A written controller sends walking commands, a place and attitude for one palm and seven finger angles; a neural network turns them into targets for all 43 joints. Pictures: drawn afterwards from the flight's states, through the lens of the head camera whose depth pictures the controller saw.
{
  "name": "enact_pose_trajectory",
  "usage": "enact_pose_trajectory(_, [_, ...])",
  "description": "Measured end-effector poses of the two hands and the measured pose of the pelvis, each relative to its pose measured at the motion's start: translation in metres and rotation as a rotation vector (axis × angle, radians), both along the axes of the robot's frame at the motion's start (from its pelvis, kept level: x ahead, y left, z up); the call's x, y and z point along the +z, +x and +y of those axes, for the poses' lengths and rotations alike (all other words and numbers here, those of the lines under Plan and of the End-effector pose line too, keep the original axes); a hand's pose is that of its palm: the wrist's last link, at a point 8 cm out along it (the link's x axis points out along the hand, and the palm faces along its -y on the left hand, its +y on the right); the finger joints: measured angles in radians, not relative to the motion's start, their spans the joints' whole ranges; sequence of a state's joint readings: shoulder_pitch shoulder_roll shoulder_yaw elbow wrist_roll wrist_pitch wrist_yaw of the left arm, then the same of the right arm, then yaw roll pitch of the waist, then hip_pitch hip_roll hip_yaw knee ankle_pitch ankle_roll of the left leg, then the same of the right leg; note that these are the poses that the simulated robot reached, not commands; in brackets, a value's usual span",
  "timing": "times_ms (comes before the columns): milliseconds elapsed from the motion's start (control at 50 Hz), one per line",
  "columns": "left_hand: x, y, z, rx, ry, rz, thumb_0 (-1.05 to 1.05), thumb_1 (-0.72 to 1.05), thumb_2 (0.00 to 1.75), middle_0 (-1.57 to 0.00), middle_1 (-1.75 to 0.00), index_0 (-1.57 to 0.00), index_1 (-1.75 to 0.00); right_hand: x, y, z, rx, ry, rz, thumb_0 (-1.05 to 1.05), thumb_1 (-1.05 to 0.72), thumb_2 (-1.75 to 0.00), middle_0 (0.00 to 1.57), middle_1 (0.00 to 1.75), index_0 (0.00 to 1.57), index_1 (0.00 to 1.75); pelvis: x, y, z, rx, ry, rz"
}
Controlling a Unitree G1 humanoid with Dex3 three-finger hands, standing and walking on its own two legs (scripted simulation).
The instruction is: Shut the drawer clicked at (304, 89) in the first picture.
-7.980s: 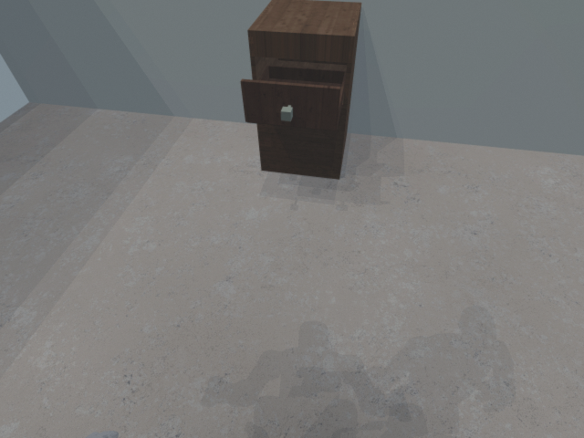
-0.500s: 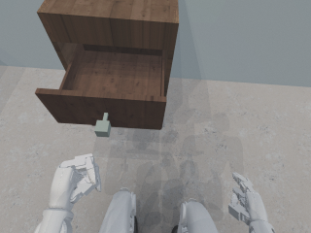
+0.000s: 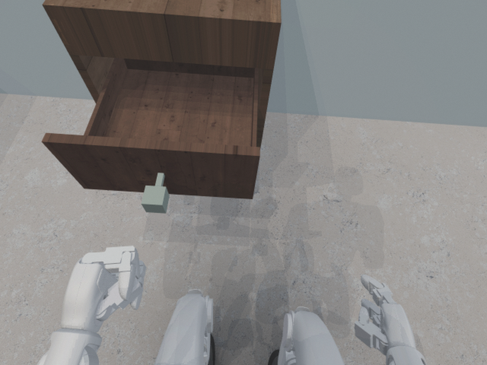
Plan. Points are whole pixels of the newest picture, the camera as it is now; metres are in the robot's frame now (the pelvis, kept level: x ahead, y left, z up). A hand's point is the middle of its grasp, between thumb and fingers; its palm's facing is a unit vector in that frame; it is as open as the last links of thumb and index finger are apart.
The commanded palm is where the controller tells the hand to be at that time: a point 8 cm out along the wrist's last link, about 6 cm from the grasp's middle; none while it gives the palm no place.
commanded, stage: raise the hand and make a fist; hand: left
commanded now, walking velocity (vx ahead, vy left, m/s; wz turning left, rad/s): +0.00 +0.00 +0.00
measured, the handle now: (157, 190) +0.42 +0.21 -0.08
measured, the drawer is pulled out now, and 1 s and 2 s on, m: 0.23 0.23 0.23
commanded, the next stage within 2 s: bring the fist close to the handle in 0.16 s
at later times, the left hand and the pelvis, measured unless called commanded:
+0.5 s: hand (144, 279) +0.24 +0.17 +0.00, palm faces -0.01 -1.00 -0.04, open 3.3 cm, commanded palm +0.22 +0.23 +0.00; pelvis -0.01 -0.01 -0.02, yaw +0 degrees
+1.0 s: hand (157, 256) +0.29 +0.17 -0.05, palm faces -0.03 -1.00 -0.04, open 3.3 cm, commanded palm +0.28 +0.22 -0.05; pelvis -0.01 +0.00 -0.05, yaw -1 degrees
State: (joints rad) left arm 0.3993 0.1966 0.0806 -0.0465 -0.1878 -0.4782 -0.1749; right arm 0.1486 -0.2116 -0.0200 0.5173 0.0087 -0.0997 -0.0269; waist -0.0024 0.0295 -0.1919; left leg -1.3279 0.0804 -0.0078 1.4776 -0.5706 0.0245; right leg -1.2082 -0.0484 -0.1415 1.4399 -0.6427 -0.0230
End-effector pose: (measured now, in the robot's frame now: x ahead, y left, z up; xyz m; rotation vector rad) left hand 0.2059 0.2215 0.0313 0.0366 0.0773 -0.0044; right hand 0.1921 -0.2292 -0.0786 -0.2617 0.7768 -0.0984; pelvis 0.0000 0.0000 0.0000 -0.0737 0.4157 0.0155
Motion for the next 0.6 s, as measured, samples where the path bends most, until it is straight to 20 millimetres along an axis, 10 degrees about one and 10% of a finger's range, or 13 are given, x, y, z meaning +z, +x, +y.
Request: enact_pose_trajectory(600, [-0.034,0.023,0.005,-0.015,0.004,-0.03,0.02,0.9,0.9,-1.4,-1.6,-1.4,-1.6,-0.022,-0.01,-0.02,-0.01,-0.028,0.008,0.02,-0.9,-0.9,0.21,0.3,0.2,0.3,-0.023,-0.008,-0.01,-0.012,0.001,0.03])
